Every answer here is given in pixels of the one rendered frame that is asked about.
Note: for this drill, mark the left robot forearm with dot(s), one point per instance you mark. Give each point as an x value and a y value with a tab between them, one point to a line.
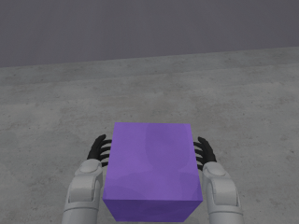
83	195

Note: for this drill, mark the left robot hand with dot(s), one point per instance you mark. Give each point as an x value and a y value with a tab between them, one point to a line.
97	149

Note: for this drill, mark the right robot hand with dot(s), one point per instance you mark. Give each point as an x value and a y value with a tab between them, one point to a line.
206	152

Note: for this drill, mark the carton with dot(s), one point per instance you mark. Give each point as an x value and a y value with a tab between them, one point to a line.
152	173

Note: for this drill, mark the right robot forearm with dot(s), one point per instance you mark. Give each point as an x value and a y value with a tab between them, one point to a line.
222	196

